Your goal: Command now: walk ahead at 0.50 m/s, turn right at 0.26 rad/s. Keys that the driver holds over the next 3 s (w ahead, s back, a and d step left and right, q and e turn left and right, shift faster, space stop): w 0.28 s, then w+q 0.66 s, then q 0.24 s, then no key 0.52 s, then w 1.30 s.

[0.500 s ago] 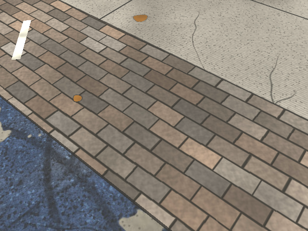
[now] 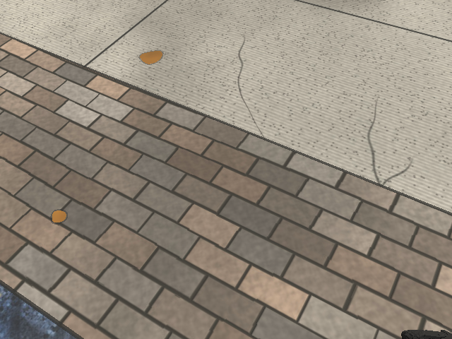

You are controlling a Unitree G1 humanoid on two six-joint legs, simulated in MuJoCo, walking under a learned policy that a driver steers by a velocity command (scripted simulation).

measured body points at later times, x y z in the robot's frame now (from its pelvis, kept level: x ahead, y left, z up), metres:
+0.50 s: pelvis +0.28 +0.05 +0.00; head +0.31 +0.05 +0.45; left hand +0.49 +0.29 -0.09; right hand +0.28 -0.23 -0.12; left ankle +0.22 +0.14 -0.74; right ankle +0.45 -0.13 -0.70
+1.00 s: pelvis +0.54 +0.03 +0.00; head +0.56 +0.05 +0.45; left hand +0.48 +0.32 -0.13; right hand +0.80 -0.15 -0.09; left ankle +0.64 +0.23 -0.69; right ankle +0.49 -0.10 -0.74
